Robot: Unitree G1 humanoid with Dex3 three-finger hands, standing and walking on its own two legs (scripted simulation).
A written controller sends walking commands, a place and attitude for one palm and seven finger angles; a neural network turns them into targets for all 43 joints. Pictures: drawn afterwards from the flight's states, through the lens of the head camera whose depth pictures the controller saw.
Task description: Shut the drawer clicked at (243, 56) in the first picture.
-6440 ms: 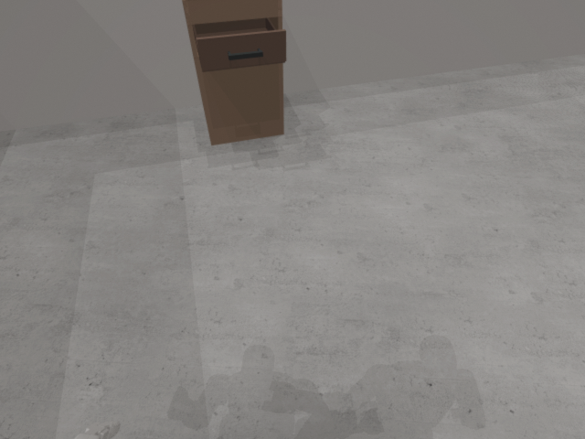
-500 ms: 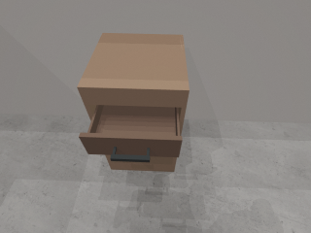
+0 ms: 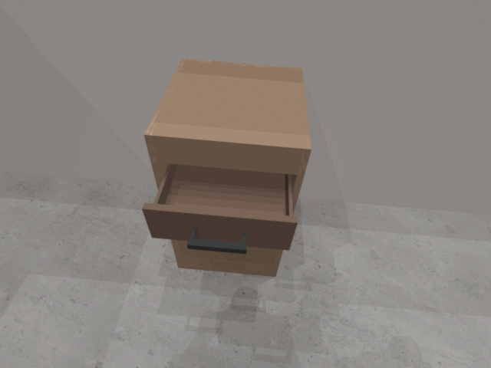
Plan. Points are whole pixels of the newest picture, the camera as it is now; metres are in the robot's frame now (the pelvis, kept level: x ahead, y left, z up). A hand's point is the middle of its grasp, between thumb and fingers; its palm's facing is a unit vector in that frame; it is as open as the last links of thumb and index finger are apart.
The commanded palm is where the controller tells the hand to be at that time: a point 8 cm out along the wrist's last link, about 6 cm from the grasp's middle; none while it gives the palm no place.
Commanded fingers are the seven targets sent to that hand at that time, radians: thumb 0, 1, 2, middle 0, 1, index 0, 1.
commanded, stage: come to a stop and stand still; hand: left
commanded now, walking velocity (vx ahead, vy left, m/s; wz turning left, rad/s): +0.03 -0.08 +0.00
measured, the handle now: (218, 239) +0.45 +0.09 -0.19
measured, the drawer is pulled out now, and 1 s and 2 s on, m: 0.16 0.16 0.16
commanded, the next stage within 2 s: look again from close up in 0.32 s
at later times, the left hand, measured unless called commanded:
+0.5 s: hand out of the picture +0.00 +0.14 -0.18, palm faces +0.03 -0.97 -0.23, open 7.3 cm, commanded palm none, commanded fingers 0.00 0.90 0.90 -0.20 -0.30 -0.20 -0.30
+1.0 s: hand out of the picture -0.02 +0.15 -0.18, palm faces +0.03 -0.98 -0.20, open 7.3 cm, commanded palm none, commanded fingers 0.00 0.90 0.90 -0.20 -0.30 -0.20 -0.30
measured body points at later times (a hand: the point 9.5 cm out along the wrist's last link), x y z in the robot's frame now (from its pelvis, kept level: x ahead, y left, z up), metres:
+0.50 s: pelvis +0.00 -0.03 -0.01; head +0.01 -0.05 +0.44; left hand +0.00 +0.19 -0.16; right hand +0.00 -0.24 -0.18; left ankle -0.04 +0.13 -0.74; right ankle -0.01 -0.11 -0.74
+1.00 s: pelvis -0.02 -0.02 +0.00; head -0.01 -0.03 +0.45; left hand -0.02 +0.20 -0.16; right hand -0.04 -0.23 -0.17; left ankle -0.04 +0.13 -0.74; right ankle -0.01 -0.11 -0.74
